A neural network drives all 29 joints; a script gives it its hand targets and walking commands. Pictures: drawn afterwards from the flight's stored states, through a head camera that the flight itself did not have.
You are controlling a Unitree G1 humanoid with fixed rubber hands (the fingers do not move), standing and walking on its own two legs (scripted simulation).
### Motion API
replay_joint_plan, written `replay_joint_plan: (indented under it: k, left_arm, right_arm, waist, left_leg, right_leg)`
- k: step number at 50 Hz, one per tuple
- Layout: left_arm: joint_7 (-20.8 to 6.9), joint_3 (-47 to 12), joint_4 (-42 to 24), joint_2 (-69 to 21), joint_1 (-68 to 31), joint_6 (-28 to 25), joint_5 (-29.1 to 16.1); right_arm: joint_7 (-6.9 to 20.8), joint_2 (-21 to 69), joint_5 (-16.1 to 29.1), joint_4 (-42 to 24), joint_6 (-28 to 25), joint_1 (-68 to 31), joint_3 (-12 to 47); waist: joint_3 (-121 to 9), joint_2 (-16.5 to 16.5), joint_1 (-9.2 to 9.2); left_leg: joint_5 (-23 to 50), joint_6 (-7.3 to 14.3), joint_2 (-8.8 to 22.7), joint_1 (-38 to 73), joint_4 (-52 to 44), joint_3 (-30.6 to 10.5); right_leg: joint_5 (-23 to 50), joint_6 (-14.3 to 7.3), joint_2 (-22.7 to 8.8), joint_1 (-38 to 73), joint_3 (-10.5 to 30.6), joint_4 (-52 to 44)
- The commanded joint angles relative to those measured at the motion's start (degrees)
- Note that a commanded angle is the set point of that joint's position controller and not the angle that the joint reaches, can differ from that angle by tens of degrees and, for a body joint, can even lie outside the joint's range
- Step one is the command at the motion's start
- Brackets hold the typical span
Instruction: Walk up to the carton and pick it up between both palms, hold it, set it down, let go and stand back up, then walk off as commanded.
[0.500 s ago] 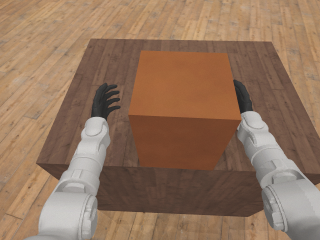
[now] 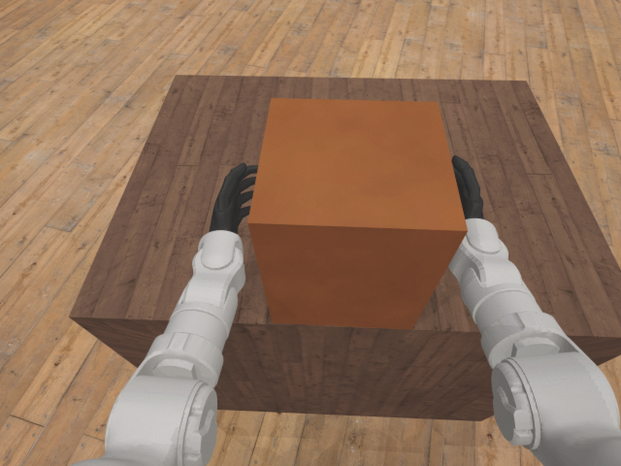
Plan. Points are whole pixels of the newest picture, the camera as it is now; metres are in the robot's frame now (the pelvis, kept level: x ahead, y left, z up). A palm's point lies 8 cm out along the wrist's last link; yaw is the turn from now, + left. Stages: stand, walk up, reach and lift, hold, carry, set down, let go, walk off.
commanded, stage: reach and lift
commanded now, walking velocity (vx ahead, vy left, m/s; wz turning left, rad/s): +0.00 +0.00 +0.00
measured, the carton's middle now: (347, 223) +0.43 -0.01 +0.05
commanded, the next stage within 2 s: none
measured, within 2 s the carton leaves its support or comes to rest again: leaves its support in 0.88 s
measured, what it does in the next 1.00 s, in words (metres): stands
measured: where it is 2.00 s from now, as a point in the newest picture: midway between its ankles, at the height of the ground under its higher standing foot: outside the picture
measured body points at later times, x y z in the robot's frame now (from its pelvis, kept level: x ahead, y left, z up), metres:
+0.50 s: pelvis +0.01 +0.00 +0.00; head +0.06 +0.01 +0.45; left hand +0.42 +0.15 +0.07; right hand +0.44 -0.15 +0.07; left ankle +0.02 +0.12 -0.74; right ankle -0.01 -0.13 -0.74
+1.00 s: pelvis +0.01 +0.00 +0.01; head +0.04 +0.00 +0.46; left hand +0.41 +0.16 +0.07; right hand +0.43 -0.15 +0.08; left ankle +0.02 +0.12 -0.74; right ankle -0.01 -0.13 -0.74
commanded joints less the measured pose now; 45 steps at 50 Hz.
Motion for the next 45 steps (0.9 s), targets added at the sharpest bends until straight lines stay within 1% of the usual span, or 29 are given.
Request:
replay_joint_plan:
  k: [1, 3, 5, 6, 11, 12, 13, 14, 15, 16, 17, 18, 19, 20, 21, 22, 25, 27, 29, 31, 32, 35, 36, 37, 39, 40, 41, 42, 45]
  left_arm:
    - [0.1, 10.7, -8.8, -0.4, -24.9, -3.0, 2.8]
    - [0.3, 11.8, -9.2, -1.0, -24.0, -3.1, 4.5]
    - [-0.2, 11.9, -8.6, -2.0, -24.8, -3.2, 5.2]
    - [-0.2, 11.7, -8.6, -2.8, -25.3, -3.4, 5.5]
    - [-1.4, 11.1, -8.7, -7.5, -24.9, -4.0, 7.9]
    - [-1.7, 10.9, -7.8, -8.1, -25.5, -4.2, 8.4]
    - [-2.4, 10.4, -7.7, -10.8, -25.2, -4.0, 9.1]
    - [-3.6, 9.4, -6.9, -15.6, -26.3, -3.9, 10.1]
    - [-5.5, 8.0, -6.0, -22.6, -27.7, -3.7, 11.6]
    - [-7.4, 4.0, -6.3, -31.0, -29.5, -4.1, 11.9]
    - [-8.5, 0.8, -5.9, -34.8, -29.1, -4.0, 11.6]
    - [-8.8, -0.6, -5.5, -35.6, -29.2, -4.3, 11.6]
    - [-9.0, -1.1, -5.4, -35.7, -28.8, -5.0, 11.5]
    - [-9.2, -1.6, -5.0, -36.0, -28.4, -5.0, 11.4]
    - [-9.5, -1.9, -4.9, -36.2, -28.0, -5.0, 11.5]
    - [-9.7, -2.1, -4.8, -36.1, -27.5, -5.0, 11.2]
    - [-9.5, -4.9, -6.2, -37.5, -28.5, -5.5, 9.8]
    - [-9.9, -4.0, -6.1, -37.1, -28.0, -5.2, 10.3]
    - [-10.3, -4.8, -6.6, -37.5, -28.3, -5.1, 10.1]
    - [-10.2, -5.7, -7.5, -38.3, -28.5, -5.1, 9.7]
    - [-10.2, -5.8, -8.1, -38.9, -29.2, -5.4, 9.8]
    - [-10.3, -6.7, -8.0, -39.2, -29.2, -5.2, 9.2]
    - [-10.3, -7.7, -8.4, -39.8, -30.4, -5.1, 8.6]
    - [-10.1, -8.2, -8.9, -40.1, -30.5, -5.3, 8.7]
    - [-10.0, -8.4, -9.4, -40.4, -31.0, -5.0, 9.1]
    - [-10.0, -7.8, -8.8, -40.2, -30.1, -4.8, 9.7]
    - [-10.0, -7.5, -9.0, -39.9, -30.4, -4.6, 9.5]
    - [-10.2, -6.6, -8.4, -39.8, -29.8, -4.2, 10.0]
    - [-10.3, -6.5, -9.1, -39.7, -30.5, -3.9, 10.0]
  right_arm:
    - [1.4, 6.0, -11.6, -9.1, -3.7, -27.8, -0.6]
    - [1.1, 6.2, -12.5, -8.7, -4.1, -26.9, -1.2]
    - [1.6, 7.5, -13.6, -8.0, -4.3, -27.6, -1.2]
    - [1.7, 8.7, -14.6, -8.3, -4.7, -27.7, -1.9]
    - [2.6, 13.6, -18.0, -8.6, -5.8, -26.9, -2.3]
    - [2.9, 14.8, -18.7, -7.8, -5.9, -27.0, -2.8]
    - [3.4, 17.2, -20.2, -8.7, -6.4, -27.2, -3.1]
    - [4.8, 23.1, -21.2, -7.7, -6.2, -28.4, -1.7]
    - [6.4, 31.1, -23.0, -7.3, -6.5, -29.6, -1.1]
    - [8.2, 40.1, -24.3, -8.0, -6.9, -30.4, 0.9]
    - [9.3, 43.7, -25.1, -9.0, -7.3, -30.3, 3.1]
    - [9.6, 44.0, -25.9, -7.8, -7.4, -28.6, 3.2]
    - [9.8, 44.2, -26.3, -7.8, -7.7, -28.2, 4.6]
    - [9.7, 44.4, -26.5, -7.2, -7.4, -27.1, 4.9]
    - [9.5, 44.4, -26.2, -7.5, -7.4, -27.0, 5.7]
    - [9.5, 44.4, -26.6, -6.4, -7.2, -26.4, 6.0]
    - [9.4, 45.4, -25.0, -7.0, -7.4, -25.9, 8.7]
    - [9.0, 46.3, -24.7, -7.0, -6.8, -25.9, 9.1]
    - [8.7, 47.2, -24.0, -7.8, -6.7, -25.7, 9.5]
    - [8.7, 48.1, -23.4, -9.1, -6.7, -26.2, 11.1]
    - [8.5, 48.6, -23.2, -9.1, -6.9, -26.3, 11.1]
    - [8.2, 49.1, -22.0, -9.4, -6.9, -26.4, 11.6]
    - [8.1, 49.0, -22.1, -9.8, -6.8, -26.5, 11.7]
    - [8.1, 49.2, -21.6, -10.1, -7.0, -26.9, 12.3]
    - [7.9, 49.4, -21.9, -9.0, -6.7, -26.3, 11.2]
    - [7.9, 49.5, -21.9, -8.9, -6.6, -26.0, 11.1]
    - [7.7, 49.5, -21.9, -8.8, -6.5, -25.8, 11.2]
    - [7.8, 49.3, -21.9, -8.2, -6.0, -25.8, 10.8]
    - [7.6, 49.4, -22.1, -8.3, -5.8, -25.9, 10.5]
  waist:
    - [-38.8, -4.4, 3.42]
    - [-38.9, -3.6, 3.41]
    - [-37.7, -4.0, 3.86]
    - [-37.8, -4.9, 3.06]
    - [-37.5, -4.2, 2.96]
    - [-36.4, -4.1, 2.72]
    - [-36.3, -4.2, 2.74]
    - [-34.9, -4.3, 3.12]
    - [-33.7, -5.0, 2.85]
    - [-34.3, -4.2, 2.4]
    - [-35.0, -3.9, 2.85]
    - [-35.8, -3.0, 1.65]
    - [-36.6, -3.1, 2.09]
    - [-34.4, -3.6, 1.72]
    - [-34.7, -2.8, 1.48]
    - [-34.0, -3.4, 1.34]
    - [-34.9, -3.0, 1.17]
    - [-33.0, -3.1, 1.91]
    - [-32.1, -3.1, 1.16]
    - [-32.6, -3.3, 1.76]
    - [-32.7, -2.6, 1.15]
    - [-31.9, -2.5, 1.21]
    - [-32.2, -2.4, 0.05]
    - [-33.0, -1.5, 1.02]
    - [-32.4, -0.7, 0.05]
    - [-31.9, -0.9, 0.53]
    - [-30.6, -1.9, 0.2]
    - [-29.7, -2.0, 0.55]
    - [-29.0, -2.1, -0.26]
  left_leg:
    - [25.1, -3.0, 1.1, 21.8, 2.0, 8.7]
    - [25.7, -3.1, 0.9, 22.4, 2.1, 8.7]
    - [24.7, -2.9, 1.0, 22.3, 1.7, 8.9]
    - [24.4, -2.6, 1.0, 22.9, 1.5, 8.8]
    - [26.2, -2.7, 0.9, 24.4, 1.3, 9.6]
    - [24.7, -2.7, 0.9, 24.3, 0.7, 9.8]
    - [25.5, -2.7, 0.9, 24.6, 0.7, 9.9]
    - [25.2, -2.7, 0.9, 24.1, 0.2, 9.9]
    - [24.4, -2.2, 0.9, 24.4, -0.3, 10.0]
    - [25.2, -2.4, 0.9, 25.4, -0.4, 9.9]
    - [26.1, -2.6, 0.9, 25.3, -0.6, 9.9]
    - [26.5, -2.9, 1.0, 25.5, -0.4, 9.7]
    - [27.7, -3.1, 1.1, 25.4, -0.1, 9.6]
    - [27.3, -3.1, 0.8, 25.0, -0.4, 9.7]
    - [27.0, -3.3, 0.8, 25.1, -0.7, 9.4]
    - [27.0, -3.4, 0.9, 24.2, -1.0, 9.1]
    - [28.8, -3.9, 1.0, 25.6, -1.1, 8.4]
    - [28.1, -3.4, 0.7, 24.4, -1.9, 8.5]
    - [28.1, -3.5, 0.5, 24.5, -2.1, 8.6]
    - [28.7, -3.3, 0.5, 24.7, -2.5, 8.1]
    - [29.2, -3.6, 0.5, 25.4, -2.3, 8.0]
    - [29.6, -3.8, 0.6, 26.4, -2.3, 7.8]
    - [29.7, -4.1, 0.4, 27.0, -2.2, 7.6]
    - [31.0, -4.4, 0.7, 27.8, -2.1, 7.5]
    - [31.3, -4.6, 0.6, 28.4, -2.1, 7.6]
    - [30.7, -4.5, 0.7, 28.5, -2.5, 7.7]
    - [30.7, -4.4, 0.6, 27.9, -2.3, 7.5]
    - [30.4, -4.3, 0.8, 28.4, -2.6, 7.5]
    - [29.3, -4.3, 0.5, 28.5, -3.1, 7.6]
  right_leg:
    - [14.9, 0.7, 3.6, 11.0, 0.0, -0.7]
    - [16.1, 0.8, 3.7, 11.4, 0.0, -0.6]
    - [14.7, 0.8, 3.6, 11.5, -0.3, -0.9]
    - [14.2, 0.7, 3.6, 11.4, -0.7, -1.1]
    - [16.1, 0.3, 3.2, 14.1, -0.8, -1.4]
    - [15.3, 0.3, 3.1, 14.3, -1.0, -1.8]
    - [16.1, 0.3, 3.1, 14.9, -1.3, -2.0]
    - [16.0, 0.0, 2.9, 15.7, -1.3, -1.7]
    - [15.5, 0.1, 2.9, 16.2, -1.4, -2.3]
    - [16.2, -0.3, 2.7, 16.6, -1.5, -2.5]
    - [18.4, -0.2, 2.4, 17.9, -1.5, -2.2]
    - [20.5, -0.2, 2.2, 18.1, -1.6, -2.2]
    - [22.8, -0.3, 2.2, 19.1, -1.5, -1.5]
    - [24.2, 0.0, 2.0, 20.1, -1.3, -1.4]
    - [24.8, 0.0, 1.9, 20.9, -1.4, -1.3]
    - [25.5, 0.0, 1.9, 21.8, -1.4, -1.2]
    - [25.3, 0.1, 2.6, 21.9, -1.4, -1.9]
    - [25.9, 0.1, 2.2, 23.5, -0.9, -2.2]
    - [27.3, 0.3, 2.1, 24.7, -0.8, -2.1]
    - [27.0, 0.5, 2.1, 24.6, -0.6, -2.4]
    - [27.5, 0.4, 2.3, 25.0, -0.8, -2.4]
    - [25.8, 0.2, 2.6, 24.2, -1.0, -3.2]
    - [26.1, 0.4, 2.7, 23.8, -1.2, -3.4]
    - [25.7, 0.1, 3.0, 23.4, -1.2, -3.4]
    - [24.6, -0.3, 3.0, 23.2, -1.3, -4.0]
    - [23.6, -0.2, 3.1, 23.0, -1.3, -4.6]
    - [23.7, -0.1, 3.1, 23.3, -1.3, -4.4]
    - [23.6, -0.1, 3.0, 23.2, -1.2, -4.6]
    - [22.9, 0.1, 2.9, 23.7, -1.4, -4.7]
